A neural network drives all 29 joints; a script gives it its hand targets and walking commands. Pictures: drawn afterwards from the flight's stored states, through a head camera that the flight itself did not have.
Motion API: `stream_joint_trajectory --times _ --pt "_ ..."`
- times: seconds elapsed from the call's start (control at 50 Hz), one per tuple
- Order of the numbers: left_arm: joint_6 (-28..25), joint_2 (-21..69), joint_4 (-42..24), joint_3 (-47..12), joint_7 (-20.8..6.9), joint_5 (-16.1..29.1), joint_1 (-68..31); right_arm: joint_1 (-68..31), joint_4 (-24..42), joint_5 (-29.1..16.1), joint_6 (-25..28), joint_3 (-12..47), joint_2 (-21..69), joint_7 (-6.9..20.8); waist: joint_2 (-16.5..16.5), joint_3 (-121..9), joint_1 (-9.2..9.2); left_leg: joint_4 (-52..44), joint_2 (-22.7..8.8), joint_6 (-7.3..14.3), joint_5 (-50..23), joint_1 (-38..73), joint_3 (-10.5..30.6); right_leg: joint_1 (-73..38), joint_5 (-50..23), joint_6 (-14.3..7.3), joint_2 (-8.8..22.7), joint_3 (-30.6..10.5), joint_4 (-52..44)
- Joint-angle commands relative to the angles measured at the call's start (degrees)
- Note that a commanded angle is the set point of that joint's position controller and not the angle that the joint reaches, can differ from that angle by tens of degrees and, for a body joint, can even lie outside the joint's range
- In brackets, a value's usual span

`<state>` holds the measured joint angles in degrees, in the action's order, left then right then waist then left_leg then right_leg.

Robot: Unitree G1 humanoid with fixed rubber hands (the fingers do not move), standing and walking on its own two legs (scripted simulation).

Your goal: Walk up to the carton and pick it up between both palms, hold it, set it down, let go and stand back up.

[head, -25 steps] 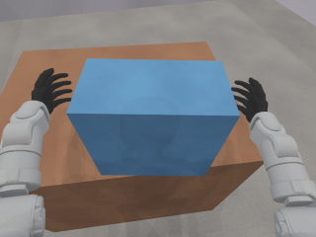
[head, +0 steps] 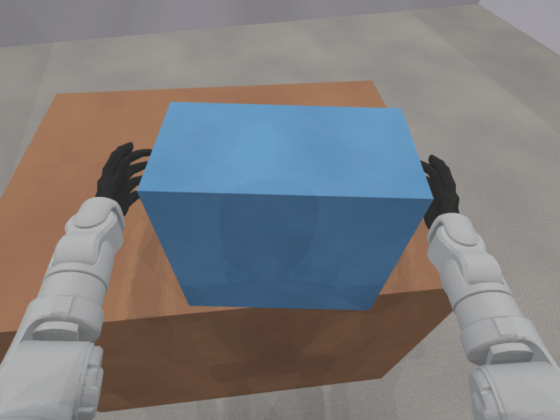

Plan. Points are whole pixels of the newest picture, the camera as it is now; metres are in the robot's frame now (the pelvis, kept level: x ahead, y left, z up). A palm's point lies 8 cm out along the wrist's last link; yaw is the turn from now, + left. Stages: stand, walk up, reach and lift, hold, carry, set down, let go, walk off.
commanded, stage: reach and lift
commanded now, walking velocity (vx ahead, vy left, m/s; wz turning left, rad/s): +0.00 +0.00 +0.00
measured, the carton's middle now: (282, 219) +0.39 +0.00 +0.07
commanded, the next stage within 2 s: none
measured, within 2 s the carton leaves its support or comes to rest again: neither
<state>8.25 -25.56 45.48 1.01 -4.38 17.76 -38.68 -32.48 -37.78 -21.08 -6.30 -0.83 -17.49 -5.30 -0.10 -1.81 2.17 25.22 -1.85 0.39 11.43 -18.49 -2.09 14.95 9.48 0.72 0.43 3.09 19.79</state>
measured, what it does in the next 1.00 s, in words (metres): stands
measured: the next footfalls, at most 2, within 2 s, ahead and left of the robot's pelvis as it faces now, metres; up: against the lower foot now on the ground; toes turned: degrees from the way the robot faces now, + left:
none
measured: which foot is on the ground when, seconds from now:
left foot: down 0.00-1.00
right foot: down 0.00-1.00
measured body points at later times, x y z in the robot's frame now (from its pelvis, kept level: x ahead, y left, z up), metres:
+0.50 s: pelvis +0.00 -0.01 +0.00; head +0.02 +0.01 +0.45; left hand +0.42 +0.22 +0.10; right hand +0.40 -0.21 +0.09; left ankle +0.01 +0.11 -0.74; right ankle +0.00 -0.13 -0.74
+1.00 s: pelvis +0.01 +0.00 +0.00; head +0.03 +0.01 +0.45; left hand +0.43 +0.21 +0.10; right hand +0.40 -0.20 +0.09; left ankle +0.01 +0.11 -0.74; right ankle +0.00 -0.13 -0.74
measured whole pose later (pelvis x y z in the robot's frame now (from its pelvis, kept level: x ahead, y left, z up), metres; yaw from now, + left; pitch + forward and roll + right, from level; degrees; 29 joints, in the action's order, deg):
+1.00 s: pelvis +0.01 +0.00 +0.00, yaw +0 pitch +3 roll -1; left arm 7.9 -19.6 45.4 2.9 -3.9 11.9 -39.2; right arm -34.5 -40.5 -17.8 -4.6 0.0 -11.4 -10.2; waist 0.3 -0.6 2.2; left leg 23.6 -2.0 0.1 11.4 -15.0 -2.4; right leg 11.8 9.4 0.6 0.2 2.7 18.4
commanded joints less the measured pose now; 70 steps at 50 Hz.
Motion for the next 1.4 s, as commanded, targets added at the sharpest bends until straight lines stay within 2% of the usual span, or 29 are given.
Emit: stream_joint_trajectory --times 0.0,0.16,0.22,0.36,0.42,0.48,0.52,0.68,0.76,0.82,0.94,1.02,1.04,1.16,1.22,1.24,1.34,1.38 --pt "-3.49 -9.89 -5.76 2.7 0.08 -0.35 -24.41 -22.52 5.79 0.86 3.37 -2.51 -9.44 -0.78 -3.16 -27.36 0.66 -0.15 2.21 -2.48 -18.7 16.19 2.14 -4.82 -10.72 -0.34 -3.02 -1.0 -0.79" --pt "-4.59 -8.25 -3.9 1.28 0.19 -0.67 -26.74 -25.15 4.22 1.32 4.14 -1.58 -7.19 -1.69 -3.63 -26.98 0.45 -0.32 2.26 -2.61 -17.19 15.61 1.86 -4.37 -9.43 -0.51 -2.73 -1.15 -0.7" --pt "-4.97 -7.7 -4.1 1.54 0.06 -1.2 -26.4 -25.01 4.1 0.86 4.37 -0.3 -6.1 -2.08 -3.17 -27.67 0.2 -0.02 2.44 -2.63 -19.48 16.09 1.79 -5.73 -11.91 -0.17 -2.8 -1.41 -0.57" --pt "-5.46 -7.26 -4.02 2.14 -0.01 -1.84 -27.05 -25.66 4.45 1.75 4.23 -0.48 -4.8 -3.12 -1.39 -27.52 0.46 -0.96 2.77 -2.25 -17.55 14.59 1.33 -6.66 -11.55 0.35 -2.77 -1.39 -0.72" --pt "-5.61 -7.07 -5.02 2.76 0.15 -2.66 -27.22 -25.72 5.26 2.47 4.56 -1.1 -4.27 -3.79 -2.72 -29.19 0.37 -0.66 2.83 -2.5 -17.99 14.85 1.04 -7.66 -12.84 0.3 -2.63 -1.57 -0.34" --pt "-5.07 -6.6 -4.95 3.4 0.19 -3.2 -26.44 -25.74 5.51 2.17 4.43 -0.63 -3.36 -4.21 -2.36 -27.98 0.15 -0.54 2.98 -2.51 -18.76 15.12 0.83 -7.82 -13.72 0.52 -2.66 -1.66 -0.47" --pt "-5.02 -5.85 -5.98 3.39 0.18 -3.83 -26.15 -24.87 5.59 2.66 4.65 -0.82 -3.48 -4.46 -3.61 -29.1 0.35 -0.22 3.02 -2.86 -19.81 15.88 0.57 -8.17 -14.14 0.42 -2.69 -1.57 -0.37" --pt "-3.88 -3.95 -8.51 3.53 0.3 -5.32 -24.63 -23.38 5.15 2.73 4.22 -0.55 -2.16 -4.63 -4.47 -28.09 0.59 0.05 2.71 -3.62 -23.61 18.31 0.87 -8.14 -16.09 0.21 -3.01 -1.53 -1.01" --pt "-2.96 -4.11 -7.77 4.91 0.02 -5.91 -23.99 -24.32 5.72 3.26 3.93 -0.39 -1.59 -4.87 -1.94 -26.45 0.03 -0.79 2.89 -2.79 -22.25 16.7 0.57 -10.11 -16.17 0.7 -2.98 -1.63 -1.03" --pt "-2.95 -3.18 -8.23 4.45 0.29 -5.94 -24.48 -24.02 5.06 3.38 3.89 -0.99 -1.73 -4.84 -2.75 -25.84 0.47 -1.26 2.6 -3.12 -21.15 17.47 0.73 -9.42 -14.66 0.52 -3.06 -1.33 -1.29" --pt "-2.93 -2.18 -11.25 4.06 0.75 -6.04 -24.73 -24.71 7.82 3.79 4.48 -0.84 -1.15 -4.85 -3.47 -28.14 0.13 -0.36 2.29 -3.7 -24.62 18.87 0.7 -9.45 -16.36 0.23 -3.2 -1.3 -1.42" --pt "-2.48 -1.58 -9.2 4.27 0.69 -6.66 -23.97 -24.75 6.79 3.85 3.81 -0.46 -0.25 -4.59 -2.38 -26.55 -0.15 -1.27 2.39 -3.12 -21.65 17.38 0.49 -10.12 -14.94 0.38 -2.96 -1.54 -1.61" --pt "-2.62 -1.56 -10.23 4.04 0.86 -6.5 -24.31 -24.72 6.96 3.84 3.74 -0.73 -0.33 -4.54 -2.93 -26.45 -0.39 -1.68 2.44 -3.08 -20.91 16.99 0.5 -9.98 -14.31 0.38 -2.91 -1.53 -1.6" --pt "-3.5 -0.57 -8.21 3.89 0.99 -6.59 -25.0 -25.42 6.08 4.94 4.06 -0.98 0.59 -4.48 -2.1 -25.2 -0.15 -1.86 2.31 -2.88 -19.65 16.0 0.32 -9.75 -13.24 0.42 -2.71 -1.62 -1.81" --pt "-4.46 0.0 -9.1 3.47 1.15 -6.56 -26.2 -25.89 6.37 5.09 4.25 -1.05 1.57 -4.37 -2.85 -27.29 -0.31 -1.81 2.43 -2.85 -19.64 16.04 0.4 -9.37 -13.36 0.36 -2.57 -1.72 -1.5" --pt "-4.75 -0.32 -9.19 3.28 1.26 -6.49 -25.98 -25.54 6.07 5.04 4.3 -1.36 1.55 -4.36 -3.17 -27.6 0.15 -1.76 2.36 -2.92 -19.76 15.84 0.32 -9.45 -13.75 0.39 -2.42 -1.79 -1.5" --pt "-5.71 1.2 -7.18 2.98 0.79 -6.72 -25.49 -25.36 5.5 5.53 4.74 -0.77 2.88 -4.3 -2.83 -27.44 0.27 -1.68 2.39 -2.84 -20.38 15.7 0.33 -9.69 -14.94 0.45 -2.14 -1.89 -1.47" --pt "-6.37 1.62 -7.19 3.21 0.89 -6.91 -25.92 -26.03 5.78 5.84 5.04 -0.72 3.67 -4.16 -2.84 -27.47 -0.29 -2.0 2.35 -2.75 -19.78 15.2 0.41 -9.62 -13.98 0.48 -2.09 -1.84 -1.5"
